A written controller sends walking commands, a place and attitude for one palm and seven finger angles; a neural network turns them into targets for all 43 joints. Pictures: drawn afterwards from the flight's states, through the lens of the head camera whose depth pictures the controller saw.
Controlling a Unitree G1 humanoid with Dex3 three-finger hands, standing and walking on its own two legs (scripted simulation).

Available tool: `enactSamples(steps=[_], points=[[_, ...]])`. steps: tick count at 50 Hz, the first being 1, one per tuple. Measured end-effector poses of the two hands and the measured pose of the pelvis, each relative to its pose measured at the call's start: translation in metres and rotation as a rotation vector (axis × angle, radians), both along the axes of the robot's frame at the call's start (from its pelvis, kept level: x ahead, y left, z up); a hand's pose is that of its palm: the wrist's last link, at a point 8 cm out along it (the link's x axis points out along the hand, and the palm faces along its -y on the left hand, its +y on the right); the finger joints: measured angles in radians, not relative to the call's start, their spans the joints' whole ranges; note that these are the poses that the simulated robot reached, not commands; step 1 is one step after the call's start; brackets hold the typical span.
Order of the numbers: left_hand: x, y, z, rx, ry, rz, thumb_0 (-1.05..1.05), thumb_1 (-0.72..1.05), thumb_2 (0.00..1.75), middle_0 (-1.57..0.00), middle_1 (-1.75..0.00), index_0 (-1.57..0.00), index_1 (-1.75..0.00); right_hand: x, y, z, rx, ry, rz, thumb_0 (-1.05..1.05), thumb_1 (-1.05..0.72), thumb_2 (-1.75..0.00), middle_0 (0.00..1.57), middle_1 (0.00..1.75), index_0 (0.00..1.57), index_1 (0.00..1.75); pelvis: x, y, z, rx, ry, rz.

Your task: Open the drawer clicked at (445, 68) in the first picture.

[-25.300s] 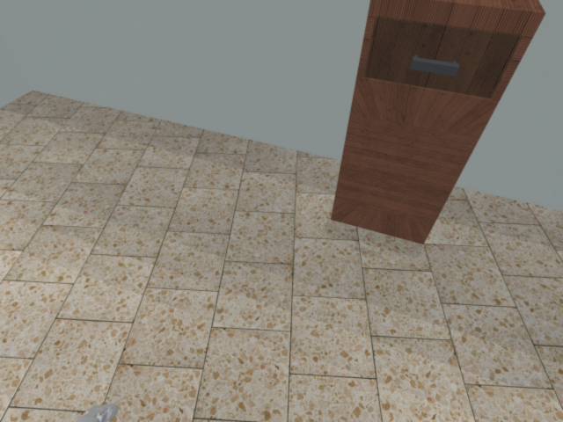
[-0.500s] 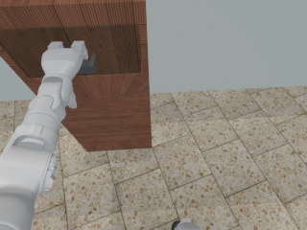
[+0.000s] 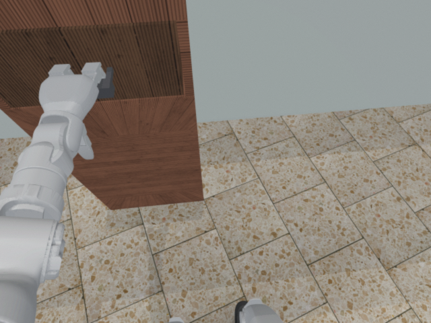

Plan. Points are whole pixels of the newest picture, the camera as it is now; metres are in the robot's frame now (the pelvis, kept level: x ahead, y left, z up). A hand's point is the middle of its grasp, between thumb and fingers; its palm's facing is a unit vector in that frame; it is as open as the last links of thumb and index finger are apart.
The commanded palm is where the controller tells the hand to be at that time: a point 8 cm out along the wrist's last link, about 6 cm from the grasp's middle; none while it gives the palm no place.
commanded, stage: lower the fingers behind the handle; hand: left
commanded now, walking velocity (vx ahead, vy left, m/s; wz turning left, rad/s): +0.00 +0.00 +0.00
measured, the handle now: (80, 82) +0.56 +0.25 +0.08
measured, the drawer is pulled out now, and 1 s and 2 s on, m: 0.00 0.01 0.10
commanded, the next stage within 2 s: close the thumb around the handle in 0.26 s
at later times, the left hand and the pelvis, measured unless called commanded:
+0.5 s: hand (79, 114) +0.49 +0.24 +0.06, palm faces -0.04 -0.02 -1.00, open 13.7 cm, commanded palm +0.46 +0.25 +0.11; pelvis +0.02 +0.01 +0.01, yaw +0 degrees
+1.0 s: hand (80, 114) +0.49 +0.24 +0.06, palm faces -0.04 -0.02 -1.00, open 6.4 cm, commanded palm +0.46 +0.25 +0.11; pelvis +0.02 +0.01 +0.01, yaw -1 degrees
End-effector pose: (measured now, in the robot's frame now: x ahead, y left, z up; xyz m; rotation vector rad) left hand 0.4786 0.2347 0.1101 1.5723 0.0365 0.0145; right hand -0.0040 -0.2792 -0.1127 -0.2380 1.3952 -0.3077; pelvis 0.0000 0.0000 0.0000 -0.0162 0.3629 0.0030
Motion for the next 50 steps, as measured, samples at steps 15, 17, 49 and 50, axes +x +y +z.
enactSamples(steps=[15,17,49,50], points=[[0.002,0.004,0.005,-0.007,0.057,0.063,0.0,-0.49,0.3,-0.27,-1.2,-0.3,-1.2,0.048,0.019,0.001,0.045,-0.11,0.013,0.01,-0.9,-0.9,0.21,0.3,0.21,0.3,0.012,0.006,0.008,-0.006,-0.031,0.0],[0.0,0.005,0.005,-0.013,0.056,0.05,0.0,-0.49,0.3,-0.27,-1.19,-0.29,-1.2,0.052,0.021,0.001,0.046,-0.115,0.02,0.01,-0.9,-0.9,0.21,0.3,0.21,0.3,0.013,0.007,0.008,-0.006,-0.034,0.0],[-0.004,0.006,0.003,-0.02,0.023,0.037,0.0,0.66,0.79,-0.3,-1.26,-0.32,-1.25,0.06,0.019,0.005,0.05,-0.1,0.017,0.01,-0.9,-0.9,0.21,0.3,0.21,0.3,0.023,0.009,0.012,-0.009,-0.047,-0.009],[-0.004,0.006,0.003,-0.02,0.022,0.037,0.0,0.66,0.79,-0.29,-1.27,-0.32,-1.26,0.061,0.019,0.005,0.049,-0.102,0.017,0.01,-0.9,-0.9,0.21,0.3,0.21,0.3,0.023,0.009,0.012,-0.009,-0.047,-0.01]])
